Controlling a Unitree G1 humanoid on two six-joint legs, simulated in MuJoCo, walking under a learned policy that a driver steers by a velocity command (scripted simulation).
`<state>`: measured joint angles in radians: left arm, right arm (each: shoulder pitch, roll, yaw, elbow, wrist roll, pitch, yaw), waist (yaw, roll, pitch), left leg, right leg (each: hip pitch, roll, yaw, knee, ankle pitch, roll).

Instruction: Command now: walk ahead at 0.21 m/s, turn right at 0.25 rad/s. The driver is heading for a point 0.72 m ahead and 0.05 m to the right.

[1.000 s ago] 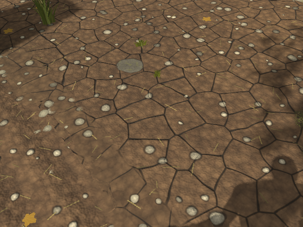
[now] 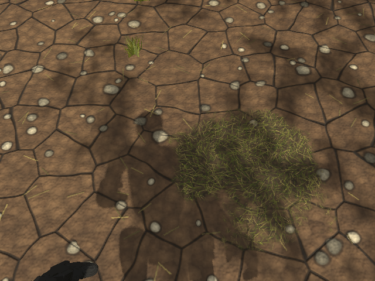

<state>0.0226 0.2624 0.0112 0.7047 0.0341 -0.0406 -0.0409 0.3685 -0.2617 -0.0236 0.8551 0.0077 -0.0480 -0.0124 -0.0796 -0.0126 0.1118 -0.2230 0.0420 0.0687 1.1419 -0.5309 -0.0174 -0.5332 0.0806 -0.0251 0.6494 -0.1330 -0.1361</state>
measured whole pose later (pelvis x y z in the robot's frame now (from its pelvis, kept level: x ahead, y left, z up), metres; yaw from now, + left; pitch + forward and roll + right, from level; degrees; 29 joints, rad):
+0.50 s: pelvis +0.09 +0.04 +0.03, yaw -2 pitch -1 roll +0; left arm 0.23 0.22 0.01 0.95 0.02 0.00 0.01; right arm 0.24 -0.20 0.00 0.90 -0.01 0.00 -0.03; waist 0.02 -0.02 0.00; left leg -0.19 -0.01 0.01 0.44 -0.24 0.02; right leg -0.24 0.06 0.02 0.40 -0.14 -0.05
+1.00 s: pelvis +0.11 +0.06 +0.04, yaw -2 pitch -1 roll -1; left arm 0.23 0.18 0.01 1.15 0.01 0.01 0.04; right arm 0.28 -0.17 0.00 1.07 -0.01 -0.01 -0.04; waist 0.00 0.00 0.02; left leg -0.11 -0.04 0.02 0.38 -0.25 0.05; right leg -0.17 0.04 0.04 0.37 -0.17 -0.02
